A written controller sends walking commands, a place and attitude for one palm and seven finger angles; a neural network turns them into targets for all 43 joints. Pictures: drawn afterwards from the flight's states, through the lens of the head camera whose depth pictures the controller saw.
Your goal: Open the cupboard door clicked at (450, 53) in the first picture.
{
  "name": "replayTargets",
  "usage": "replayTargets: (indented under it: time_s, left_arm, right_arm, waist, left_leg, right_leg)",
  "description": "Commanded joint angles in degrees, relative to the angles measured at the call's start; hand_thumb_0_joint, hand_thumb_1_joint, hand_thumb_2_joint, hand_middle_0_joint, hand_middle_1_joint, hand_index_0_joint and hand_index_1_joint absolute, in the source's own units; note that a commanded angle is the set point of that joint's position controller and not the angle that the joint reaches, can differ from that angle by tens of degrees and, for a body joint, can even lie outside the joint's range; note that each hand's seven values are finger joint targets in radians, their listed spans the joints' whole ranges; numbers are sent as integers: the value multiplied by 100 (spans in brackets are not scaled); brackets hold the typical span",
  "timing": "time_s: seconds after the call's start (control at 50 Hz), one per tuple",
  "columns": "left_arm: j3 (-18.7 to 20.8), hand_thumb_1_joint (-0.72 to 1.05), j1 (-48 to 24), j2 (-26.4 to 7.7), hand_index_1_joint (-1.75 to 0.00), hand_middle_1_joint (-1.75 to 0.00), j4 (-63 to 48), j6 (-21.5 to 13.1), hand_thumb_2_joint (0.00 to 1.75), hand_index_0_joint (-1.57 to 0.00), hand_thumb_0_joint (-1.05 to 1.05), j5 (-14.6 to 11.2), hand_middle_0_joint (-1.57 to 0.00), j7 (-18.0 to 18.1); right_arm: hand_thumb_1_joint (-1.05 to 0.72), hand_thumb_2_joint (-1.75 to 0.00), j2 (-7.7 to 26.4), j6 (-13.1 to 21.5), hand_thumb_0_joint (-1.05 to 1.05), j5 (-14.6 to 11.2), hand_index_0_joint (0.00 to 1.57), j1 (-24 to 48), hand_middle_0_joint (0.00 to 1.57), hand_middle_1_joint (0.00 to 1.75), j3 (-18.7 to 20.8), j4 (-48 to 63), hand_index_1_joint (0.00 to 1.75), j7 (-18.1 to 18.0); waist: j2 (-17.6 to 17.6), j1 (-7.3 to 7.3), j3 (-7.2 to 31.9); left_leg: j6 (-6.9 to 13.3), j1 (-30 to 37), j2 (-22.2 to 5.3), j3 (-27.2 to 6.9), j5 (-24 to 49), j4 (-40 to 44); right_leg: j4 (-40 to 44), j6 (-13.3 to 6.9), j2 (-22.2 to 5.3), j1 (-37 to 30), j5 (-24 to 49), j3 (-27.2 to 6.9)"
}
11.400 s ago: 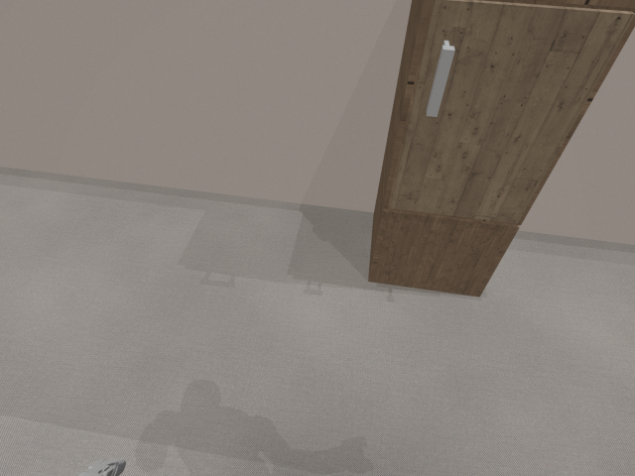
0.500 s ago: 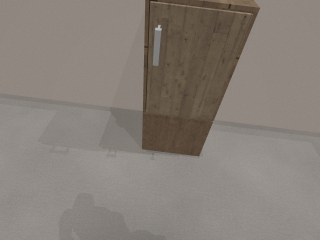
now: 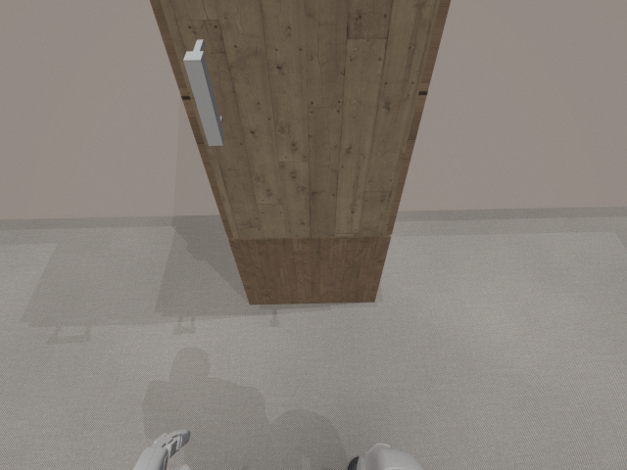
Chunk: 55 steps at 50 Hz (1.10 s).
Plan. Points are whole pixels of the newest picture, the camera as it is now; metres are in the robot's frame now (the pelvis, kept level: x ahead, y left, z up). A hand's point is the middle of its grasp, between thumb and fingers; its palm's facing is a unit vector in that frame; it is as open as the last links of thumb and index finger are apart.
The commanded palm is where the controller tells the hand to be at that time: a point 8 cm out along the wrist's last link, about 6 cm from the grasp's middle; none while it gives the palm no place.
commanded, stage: take the last steps up to it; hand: left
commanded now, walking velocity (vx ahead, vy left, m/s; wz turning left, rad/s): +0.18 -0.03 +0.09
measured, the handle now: (208, 94) +0.65 +0.18 +0.11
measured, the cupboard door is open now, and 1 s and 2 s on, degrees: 0 0 0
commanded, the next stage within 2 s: come to a stop and stand still in 0.08 s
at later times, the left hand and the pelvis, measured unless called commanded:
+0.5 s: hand out of the picture +0.10 +0.17 -0.16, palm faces +0.10 -0.98 -0.18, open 7.3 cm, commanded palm none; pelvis +0.11 +0.00 +0.02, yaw +1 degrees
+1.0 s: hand out of the picture +0.10 +0.11 -0.15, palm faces +0.08 -0.97 -0.22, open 7.3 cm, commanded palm none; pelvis +0.05 -0.07 +0.02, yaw +2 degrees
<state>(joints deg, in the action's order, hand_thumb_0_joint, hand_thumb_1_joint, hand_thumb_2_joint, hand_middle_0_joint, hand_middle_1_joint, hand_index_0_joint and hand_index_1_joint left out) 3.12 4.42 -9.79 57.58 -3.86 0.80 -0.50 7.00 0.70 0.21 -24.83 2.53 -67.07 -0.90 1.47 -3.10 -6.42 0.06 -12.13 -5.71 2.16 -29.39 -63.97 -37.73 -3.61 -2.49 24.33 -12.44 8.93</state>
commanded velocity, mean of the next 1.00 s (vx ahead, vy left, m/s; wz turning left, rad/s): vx -0.08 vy -0.01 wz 0.01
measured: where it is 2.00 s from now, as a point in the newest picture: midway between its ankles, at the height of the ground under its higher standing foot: outside the picture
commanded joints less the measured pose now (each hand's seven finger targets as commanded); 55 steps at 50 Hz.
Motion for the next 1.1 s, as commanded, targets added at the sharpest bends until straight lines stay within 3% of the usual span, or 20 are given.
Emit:
replayTargets:
  time_s: [0.0,0.06,0.18,0.24,0.28,0.3,0.38,0.42,0.5,0.58,0.62,0.64,0.66,0.68,0.76,0.88,0.94,0.98,1.02,1.08]
  left_arm:
    - [112,90,903,-759,-30,-30,78,50,90,-20,0,-9,-20,150]
    - [14,90,707,-511,-30,-30,86,7,90,-20,0,47,-20,161]
    - [9,90,1045,-561,-30,-30,252,19,90,-20,0,60,-20,155]
    - [-76,90,1034,-485,-30,-30,335,102,90,-20,0,-19,-20,206]
    - [-141,90,1392,-295,-30,-30,326,196,90,-20,0,-61,-20,234]
    - [-149,90,1512,-261,-30,-30,341,261,90,-20,0,-59,-20,283]
    - [-103,90,1581,-451,-30,-30,326,425,90,-20,0,-37,-20,286]
    - [-35,90,1543,-495,-30,-30,217,482,90,-20,0,-27,-20,284]
    - [62,90,1406,-356,-30,-30,27,536,90,-20,0,6,-20,288]
    - [84,90,1641,-248,-30,-30,-49,494,90,-20,0,21,-20,260]
    - [93,90,1989,-387,-30,-30,44,444,90,-20,0,69,-20,254]
    - [124,90,1874,-779,-30,-30,-2,397,90,-20,0,142,-20,277]
    - [134,90,1545,-1128,-30,-30,-142,388,90,-20,0,139,-20,265]
    - [121,90,1350,-1142,-30,-30,-241,402,90,-20,0,118,-20,257]
    - [55,90,756,-834,-30,-30,-287,389,90,-20,0,95,-20,254]
    - [74,90,1177,-918,-30,-30,-47,328,90,-20,0,65,-20,258]
    - [40,90,1019,-800,-30,-30,78,330,90,-20,0,-28,-20,263]
    - [-43,90,1053,-515,-30,-30,100,345,90,-20,0,-73,-20,228]
    - [-48,90,1043,-493,-30,-30,163,334,90,-20,0,-45,-20,221]
    - [-45,90,1016,-560,-30,-30,322,380,90,-20,0,-48,-20,227]
  right_arm:
    - [-90,-90,389,118,0,89,20,233,20,30,99,635,30,24]
    - [-90,-90,246,-36,0,130,20,-40,20,30,65,574,30,44]
    - [-90,-90,185,43,0,102,20,673,20,30,-12,856,30,92]
    - [-90,-90,260,111,0,66,20,597,20,30,-105,695,30,14]
    - [-90,-90,797,196,0,37,20,609,20,30,-41,725,30,-57]
    - [-90,-90,937,134,0,27,20,794,20,30,-10,772,30,-96]
    - [-90,-90,996,-16,0,9,20,1171,20,30,46,868,30,-211]
    - [-90,-90,1133,-65,0,45,20,1125,20,30,143,896,30,-235]
    - [-90,-90,1266,-166,0,102,20,1374,20,30,292,1064,30,-219]
    - [-90,-90,1206,-186,0,121,20,1743,20,30,332,1225,30,-137]
    - [-90,-90,1057,-219,0,68,20,1900,20,30,319,1258,30,-77]
    - [-90,-90,696,-248,0,23,20,1788,20,30,276,1311,30,-38]
    - [-90,-90,495,-307,0,1,20,1887,20,30,220,1449,30,-4]
    - [-90,-90,589,-375,0,14,20,1886,20,30,232,1425,30,0]
    - [-90,-90,610,-363,0,52,20,1531,20,30,203,1058,30,19]
    - [-90,-90,531,-205,0,14,20,1258,20,30,65,895,30,-18]
    - [-90,-90,485,-107,0,17,20,734,20,30,-19,614,30,-77]
    - [-90,-90,727,-20,0,53,20,713,20,30,-27,537,30,-106]
    - [-90,-90,787,-33,0,82,20,827,20,30,-57,533,30,-122]
    - [-90,-90,588,-58,0,67,20,718,20,30,-98,403,30,-103]
  waist:
    - [-435,349,600]
    - [-585,31,536]
    - [-531,245,475]
    - [-341,173,744]
    - [700,310,1017]
    - [756,369,861]
    - [1116,368,539]
    - [934,276,808]
    - [482,246,1172]
    - [596,413,1339]
    - [141,605,1305]
    - [-1154,537,1032]
    - [-1870,496,634]
    - [-1348,518,517]
    - [-1066,254,202]
    - [-829,470,755]
    - [-507,283,874]
    - [279,421,718]
    - [5,489,620]
    - [400,482,252]
  left_leg:
    - [83,-1735,-335,-287,840,-1130]
    - [-62,-1219,-244,-30,966,-83]
    - [-180,-913,-52,259,1159,2040]
    - [-243,119,83,152,2521,3684]
    - [109,836,-747,-544,5386,3921]
    - [380,653,-1042,-636,5913,3893]
    - [762,690,-1211,-758,6710,4171]
    - [1036,1080,-1463,-916,7104,4157]
    - [1253,1222,-1537,-813,6555,3958]
    - [900,527,-1193,-437,5149,3855]
    - [442,-175,-666,-185,3123,3366]
    - [53,-836,37,185,1369,2655]
    - [-111,-1116,483,144,-197,1886]
    - [-87,-798,378,-197,-362,1282]
    - [-52,-971,355,-278,386,640]
    - [-136,-592,367,-75,430,2640]
    - [-67,385,324,-209,1535,4205]
    - [195,359,-305,-930,2122,4507]
    - [174,-125,-263,-723,1637,4416]
    - [90,-415,-98,-613,1026,4714]
  right_leg:
    - [2365,-596,-1707,-1134,74,-1811]
    - [2545,-487,-1363,-461,502,-952]
    - [2353,-659,-1324,-878,1038,-974]
    - [1508,-280,-925,-1118,2089,-632]
    - [1060,265,-468,-923,1080,-461]
    - [1110,397,-362,-993,369,-424]
    - [207,449,-250,-793,-702,-454]
    - [-580,459,-146,-342,-1526,-599]
    - [-1543,473,-49,100,-1954,-861]
    - [-396,457,-36,-738,-1083,-625]
    - [1145,491,-138,-1537,386,-647]
    - [1824,254,-984,-1516,1044,-1817]
    - [2178,-340,-1871,-890,1472,-2648]
    - [2307,-734,-2029,-267,945,-2425]
    - [2109,-590,-1252,-261,708,-1784]
    - [1929,-650,-1186,-1572,1165,-1823]
    - [1746,-289,-960,-1339,807,-1729]
    - [1634,117,-379,-1161,327,-1268]
    - [1934,284,-317,-1570,229,-1251]
    - [2018,234,-337,-1639,-217,-1203]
